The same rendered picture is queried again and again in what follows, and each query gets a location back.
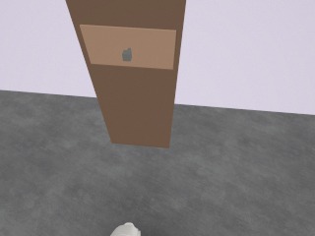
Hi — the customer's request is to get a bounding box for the handle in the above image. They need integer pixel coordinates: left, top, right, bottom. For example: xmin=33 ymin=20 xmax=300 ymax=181
xmin=122 ymin=47 xmax=132 ymax=62

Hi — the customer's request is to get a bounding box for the drawer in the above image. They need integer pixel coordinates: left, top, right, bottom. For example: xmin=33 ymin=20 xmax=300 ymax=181
xmin=80 ymin=25 xmax=176 ymax=70

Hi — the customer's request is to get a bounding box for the cabinet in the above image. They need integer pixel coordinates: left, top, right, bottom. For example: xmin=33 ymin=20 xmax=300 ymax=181
xmin=65 ymin=0 xmax=186 ymax=148

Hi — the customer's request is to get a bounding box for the left robot thigh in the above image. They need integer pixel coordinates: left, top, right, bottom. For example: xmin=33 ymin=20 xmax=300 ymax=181
xmin=110 ymin=224 xmax=141 ymax=236

